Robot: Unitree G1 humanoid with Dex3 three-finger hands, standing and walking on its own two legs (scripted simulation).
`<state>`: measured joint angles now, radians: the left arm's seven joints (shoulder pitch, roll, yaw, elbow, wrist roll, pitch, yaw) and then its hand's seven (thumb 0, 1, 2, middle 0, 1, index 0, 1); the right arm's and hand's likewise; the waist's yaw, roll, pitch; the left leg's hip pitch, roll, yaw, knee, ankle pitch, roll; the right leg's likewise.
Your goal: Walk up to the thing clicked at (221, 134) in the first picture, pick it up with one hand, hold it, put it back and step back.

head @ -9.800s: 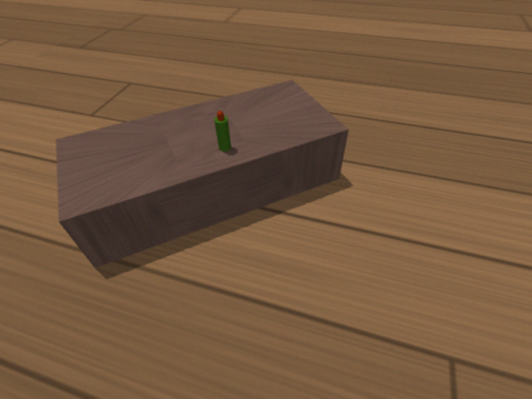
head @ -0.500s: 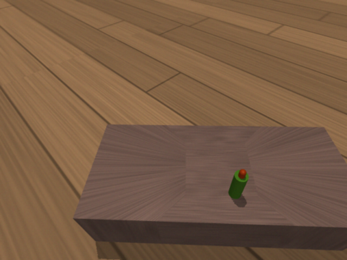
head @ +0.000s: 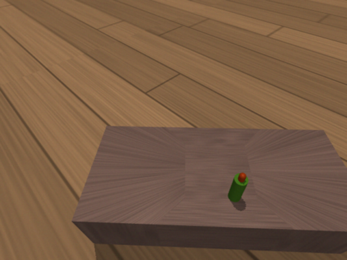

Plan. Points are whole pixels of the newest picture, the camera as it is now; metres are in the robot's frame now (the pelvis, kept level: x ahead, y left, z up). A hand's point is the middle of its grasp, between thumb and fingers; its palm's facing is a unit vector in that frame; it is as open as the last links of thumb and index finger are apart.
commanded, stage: walk up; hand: right
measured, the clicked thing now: (238, 186) +0.51 -0.24 -0.35
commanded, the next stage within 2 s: stand in 0.20 s
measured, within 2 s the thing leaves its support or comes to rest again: neither
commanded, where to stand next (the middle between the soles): +0.06 +0.00 m, yaw -2 degrees
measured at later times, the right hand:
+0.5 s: hand out of the picture +0.10 -0.26 -0.16, palm faces -0.02 +0.94 -0.33, open 7.4 cm
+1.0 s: hand out of the picture +0.11 -0.27 -0.15, palm faces -0.01 +0.94 -0.35, open 7.4 cm
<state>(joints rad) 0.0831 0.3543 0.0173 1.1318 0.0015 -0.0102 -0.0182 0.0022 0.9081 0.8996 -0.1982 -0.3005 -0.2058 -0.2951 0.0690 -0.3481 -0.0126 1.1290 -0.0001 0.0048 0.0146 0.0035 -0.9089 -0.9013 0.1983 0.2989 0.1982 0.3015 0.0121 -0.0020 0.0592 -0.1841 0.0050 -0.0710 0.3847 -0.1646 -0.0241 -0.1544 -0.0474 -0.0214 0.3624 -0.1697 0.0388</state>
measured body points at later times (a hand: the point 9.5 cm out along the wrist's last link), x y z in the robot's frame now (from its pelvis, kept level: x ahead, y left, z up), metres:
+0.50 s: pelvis +0.02 -0.01 +0.00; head +0.03 -0.01 +0.45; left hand +0.08 +0.30 -0.13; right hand +0.10 -0.31 -0.13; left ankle +0.03 +0.13 -0.74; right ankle +0.02 -0.15 -0.74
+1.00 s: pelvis +0.03 -0.01 +0.00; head +0.04 -0.01 +0.45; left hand +0.12 +0.29 -0.13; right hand +0.11 -0.32 -0.13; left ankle +0.03 +0.13 -0.74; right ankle +0.02 -0.15 -0.74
